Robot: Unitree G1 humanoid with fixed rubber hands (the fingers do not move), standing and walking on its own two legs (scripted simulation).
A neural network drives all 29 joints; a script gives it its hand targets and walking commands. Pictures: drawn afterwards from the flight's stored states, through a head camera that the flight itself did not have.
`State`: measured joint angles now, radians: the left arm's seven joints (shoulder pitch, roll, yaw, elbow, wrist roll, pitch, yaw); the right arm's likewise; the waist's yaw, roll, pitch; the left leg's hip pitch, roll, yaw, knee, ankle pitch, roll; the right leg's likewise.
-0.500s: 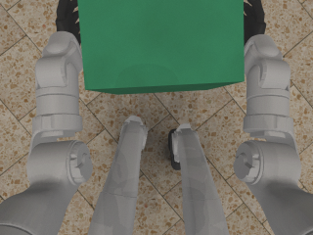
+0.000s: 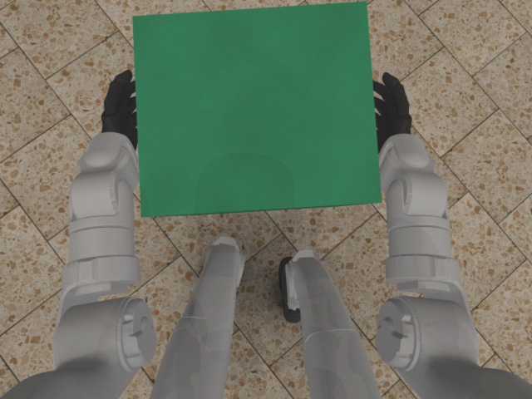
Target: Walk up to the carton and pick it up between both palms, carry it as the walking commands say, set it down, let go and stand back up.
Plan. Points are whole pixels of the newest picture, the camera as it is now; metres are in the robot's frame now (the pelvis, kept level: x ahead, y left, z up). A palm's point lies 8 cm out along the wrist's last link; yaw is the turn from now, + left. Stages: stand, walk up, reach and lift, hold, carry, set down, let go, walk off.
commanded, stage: reach and lift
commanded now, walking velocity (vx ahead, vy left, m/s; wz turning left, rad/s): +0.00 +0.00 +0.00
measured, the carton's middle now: (258, 134) +0.44 +0.05 -0.11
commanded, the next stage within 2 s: none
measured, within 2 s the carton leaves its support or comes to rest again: neither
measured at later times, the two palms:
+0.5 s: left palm (109, 127) +0.39 +0.21 +0.03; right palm (445, 152) +0.40 -0.16 +0.04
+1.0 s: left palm (64, 114) +0.37 +0.21 +0.10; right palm (486, 123) +0.41 -0.15 +0.10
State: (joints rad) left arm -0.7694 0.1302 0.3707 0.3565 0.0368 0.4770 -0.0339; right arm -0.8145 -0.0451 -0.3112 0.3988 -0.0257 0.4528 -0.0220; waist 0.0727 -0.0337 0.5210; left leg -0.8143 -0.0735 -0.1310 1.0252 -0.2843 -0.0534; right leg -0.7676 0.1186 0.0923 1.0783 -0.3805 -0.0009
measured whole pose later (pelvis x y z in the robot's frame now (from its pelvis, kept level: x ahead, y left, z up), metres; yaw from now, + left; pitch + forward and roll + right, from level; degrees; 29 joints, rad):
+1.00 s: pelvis +0.12 -0.01 +0.08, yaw +0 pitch -4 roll +1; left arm -0.21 0.02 0.29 0.35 0.17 0.67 -0.09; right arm -0.24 0.05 -0.20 0.40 -0.11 0.65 0.02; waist 0.06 -0.02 -0.05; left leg -0.16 -0.04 -0.13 0.44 -0.21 -0.03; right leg -0.11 0.06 0.09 0.49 -0.30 -0.04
